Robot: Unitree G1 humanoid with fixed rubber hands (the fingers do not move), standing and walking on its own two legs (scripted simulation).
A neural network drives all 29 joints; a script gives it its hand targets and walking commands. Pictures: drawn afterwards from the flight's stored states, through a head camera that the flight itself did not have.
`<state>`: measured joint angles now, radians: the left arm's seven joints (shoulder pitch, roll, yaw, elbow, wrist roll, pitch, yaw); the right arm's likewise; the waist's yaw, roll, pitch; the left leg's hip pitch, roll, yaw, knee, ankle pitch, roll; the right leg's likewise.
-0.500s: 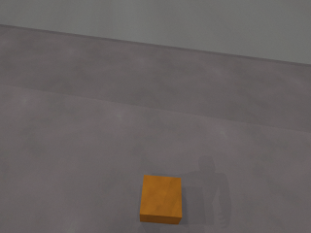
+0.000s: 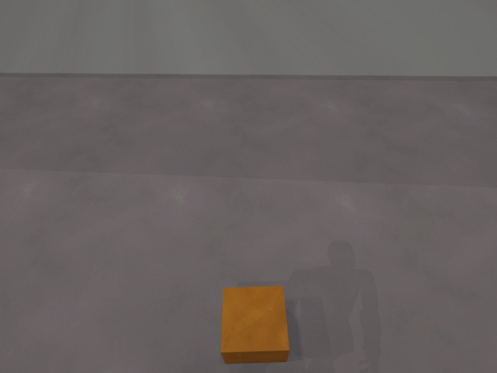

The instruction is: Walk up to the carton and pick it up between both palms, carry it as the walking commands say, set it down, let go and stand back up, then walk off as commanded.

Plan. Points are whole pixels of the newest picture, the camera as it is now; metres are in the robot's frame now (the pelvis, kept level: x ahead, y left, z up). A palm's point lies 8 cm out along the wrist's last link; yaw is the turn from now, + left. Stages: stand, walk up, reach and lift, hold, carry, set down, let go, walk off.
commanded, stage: walk up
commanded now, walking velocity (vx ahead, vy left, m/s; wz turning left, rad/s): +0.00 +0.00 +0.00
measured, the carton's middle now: (254, 324) +0.43 +0.00 -0.70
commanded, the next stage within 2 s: stand in 0.84 s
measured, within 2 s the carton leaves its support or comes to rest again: neither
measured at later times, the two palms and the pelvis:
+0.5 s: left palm out of the picture -0.02 +0.23 -0.14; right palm out of the picture +0.00 -0.22 -0.14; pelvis +0.01 +0.01 +0.00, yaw -1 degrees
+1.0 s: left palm out of the picture +0.00 +0.25 -0.14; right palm out of the picture -0.01 -0.20 -0.14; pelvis +0.02 +0.02 +0.00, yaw +0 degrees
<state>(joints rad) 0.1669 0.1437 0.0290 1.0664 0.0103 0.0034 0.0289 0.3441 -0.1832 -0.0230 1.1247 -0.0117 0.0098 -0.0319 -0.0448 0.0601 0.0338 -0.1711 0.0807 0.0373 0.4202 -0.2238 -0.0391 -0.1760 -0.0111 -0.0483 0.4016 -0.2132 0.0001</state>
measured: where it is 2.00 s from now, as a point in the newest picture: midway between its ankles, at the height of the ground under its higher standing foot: outside the picture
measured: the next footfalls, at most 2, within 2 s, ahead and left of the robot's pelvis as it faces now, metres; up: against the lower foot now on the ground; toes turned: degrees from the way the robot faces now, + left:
none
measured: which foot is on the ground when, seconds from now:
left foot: down 0.00-1.00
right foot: down 0.00-1.00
